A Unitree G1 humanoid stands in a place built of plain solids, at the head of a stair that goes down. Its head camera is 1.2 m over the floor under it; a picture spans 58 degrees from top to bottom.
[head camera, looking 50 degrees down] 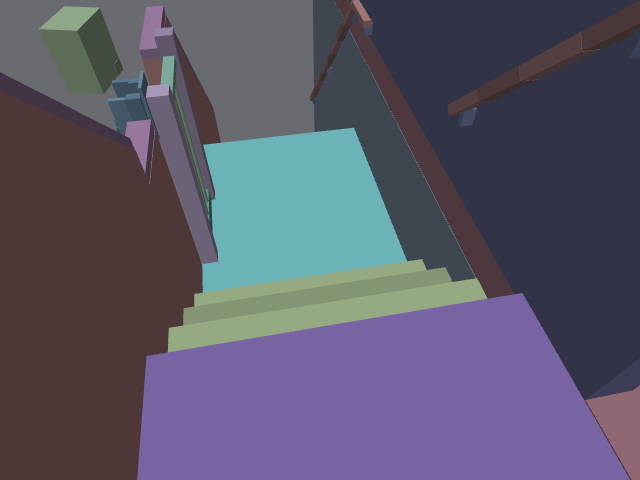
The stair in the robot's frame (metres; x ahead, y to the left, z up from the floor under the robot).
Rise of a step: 0.21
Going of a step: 0.21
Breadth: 1.20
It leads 11 degrees to the left of straight ahead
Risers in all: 4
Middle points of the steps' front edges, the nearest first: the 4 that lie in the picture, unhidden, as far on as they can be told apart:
0.67 -0.08 0.00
0.88 -0.04 -0.21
1.09 0.00 -0.43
1.30 0.04 -0.64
